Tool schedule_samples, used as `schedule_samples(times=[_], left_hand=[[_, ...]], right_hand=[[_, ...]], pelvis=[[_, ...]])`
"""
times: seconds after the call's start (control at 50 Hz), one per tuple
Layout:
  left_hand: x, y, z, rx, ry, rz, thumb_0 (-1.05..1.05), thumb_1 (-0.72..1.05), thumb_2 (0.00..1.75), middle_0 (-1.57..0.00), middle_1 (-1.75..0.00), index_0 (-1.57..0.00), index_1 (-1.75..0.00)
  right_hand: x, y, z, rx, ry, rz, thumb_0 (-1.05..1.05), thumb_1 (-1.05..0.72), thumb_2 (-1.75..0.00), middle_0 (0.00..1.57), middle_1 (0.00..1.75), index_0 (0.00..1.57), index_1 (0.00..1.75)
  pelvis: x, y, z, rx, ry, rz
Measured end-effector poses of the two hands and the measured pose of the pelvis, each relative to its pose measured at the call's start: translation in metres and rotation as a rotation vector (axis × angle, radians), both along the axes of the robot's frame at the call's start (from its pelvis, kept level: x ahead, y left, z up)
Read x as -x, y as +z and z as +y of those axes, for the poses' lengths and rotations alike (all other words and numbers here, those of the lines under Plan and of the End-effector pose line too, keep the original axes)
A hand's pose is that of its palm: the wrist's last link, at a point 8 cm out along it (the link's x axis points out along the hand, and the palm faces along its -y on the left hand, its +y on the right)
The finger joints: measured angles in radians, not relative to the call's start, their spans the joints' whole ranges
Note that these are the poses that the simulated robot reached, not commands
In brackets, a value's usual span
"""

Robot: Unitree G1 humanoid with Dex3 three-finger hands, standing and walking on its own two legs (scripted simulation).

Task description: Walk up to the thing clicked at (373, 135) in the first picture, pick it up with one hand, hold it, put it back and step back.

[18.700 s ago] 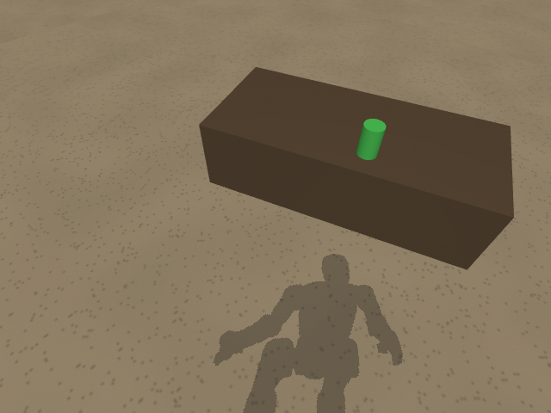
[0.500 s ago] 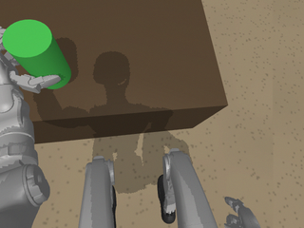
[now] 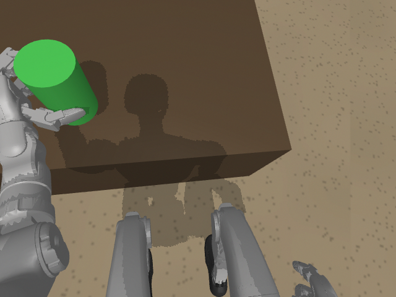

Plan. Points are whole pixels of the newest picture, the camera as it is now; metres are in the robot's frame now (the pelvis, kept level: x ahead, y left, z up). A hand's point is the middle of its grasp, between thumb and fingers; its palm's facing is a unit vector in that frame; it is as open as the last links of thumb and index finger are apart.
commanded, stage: lift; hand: left
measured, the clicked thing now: (63, 87) +0.49 +0.22 +0.01
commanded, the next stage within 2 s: hold in 1.52 s
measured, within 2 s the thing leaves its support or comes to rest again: neither
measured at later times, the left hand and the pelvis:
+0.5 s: hand (29, 84) +0.44 +0.22 +0.11, palm faces +0.29 -0.96 -0.03, open 11.5 cm; pelvis +0.02 +0.00 +0.08, yaw +1 degrees
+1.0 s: hand (7, 70) +0.40 +0.20 +0.19, palm faces +0.29 -0.96 -0.03, open 11.5 cm; pelvis +0.04 +0.00 +0.15, yaw +3 degrees
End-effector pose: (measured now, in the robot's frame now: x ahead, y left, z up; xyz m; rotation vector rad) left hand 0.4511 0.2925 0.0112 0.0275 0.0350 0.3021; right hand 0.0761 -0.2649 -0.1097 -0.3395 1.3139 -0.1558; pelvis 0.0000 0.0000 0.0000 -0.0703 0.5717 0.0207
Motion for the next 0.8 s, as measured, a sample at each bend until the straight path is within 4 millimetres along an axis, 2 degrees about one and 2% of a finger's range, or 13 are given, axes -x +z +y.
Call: schedule_samples(times=[0.1, 0.26, 0.64, 0.8], left_hand=[[0.005, 0.010, -0.001, -0.007, 0.001, 0.002, -0.02, -0.61, 0.73, -0.73, -1.12, -0.76, -1.12], [0.019, 0.040, -0.009, -0.006, -0.007, -0.005, -0.02, -0.61, 0.73, -0.73, -1.13, -0.76, -1.13], [0.067, 0.129, -0.033, 0.004, -0.003, -0.019, -0.01, -0.61, 0.73, -0.72, -1.15, -0.75, -1.14], [0.077, 0.153, -0.042, -0.006, -0.012, -0.018, -0.01, -0.61, 0.72, -0.72, -1.15, -0.75, -1.14]], right_hand=[[-0.004, 0.007, 0.003, -0.010, -0.004, -0.007, 0.00, -0.91, -0.90, 0.20, 0.30, 0.20, 0.30], [-0.017, 0.029, 0.009, -0.036, -0.007, -0.045, 0.00, -0.92, -0.90, 0.20, 0.30, 0.20, 0.30], [-0.067, 0.112, 0.013, -0.047, 0.021, -0.221, 0.00, -0.92, -0.90, 0.20, 0.30, 0.20, 0.30], [-0.079, 0.138, 0.017, -0.058, 0.041, -0.272, 0.00, -0.92, -0.90, 0.20, 0.30, 0.20, 0.30]], pelvis=[[-0.002, 0.009, 0.001, 0.000, 0.002, -0.011], [-0.008, 0.034, 0.000, -0.003, 0.007, -0.049], [-0.025, 0.108, -0.002, -0.022, 0.026, -0.207], [-0.029, 0.129, -0.002, -0.030, 0.030, -0.261]])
